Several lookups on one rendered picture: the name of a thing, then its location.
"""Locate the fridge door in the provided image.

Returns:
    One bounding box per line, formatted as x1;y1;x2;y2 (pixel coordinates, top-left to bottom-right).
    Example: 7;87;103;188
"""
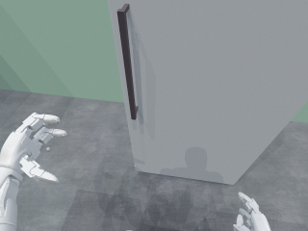
109;0;308;185

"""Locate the left robot forearm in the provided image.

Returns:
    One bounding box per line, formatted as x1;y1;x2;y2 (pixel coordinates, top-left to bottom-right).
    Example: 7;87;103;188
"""
0;166;23;231

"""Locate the right robot hand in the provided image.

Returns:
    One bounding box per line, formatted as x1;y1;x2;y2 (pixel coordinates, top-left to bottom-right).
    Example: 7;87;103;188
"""
233;192;271;231

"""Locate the left robot hand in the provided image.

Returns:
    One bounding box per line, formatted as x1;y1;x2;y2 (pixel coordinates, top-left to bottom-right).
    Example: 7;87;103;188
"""
0;113;67;184

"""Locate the handle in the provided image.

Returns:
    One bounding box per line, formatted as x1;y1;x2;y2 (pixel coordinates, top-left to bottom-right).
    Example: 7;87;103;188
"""
117;3;138;120

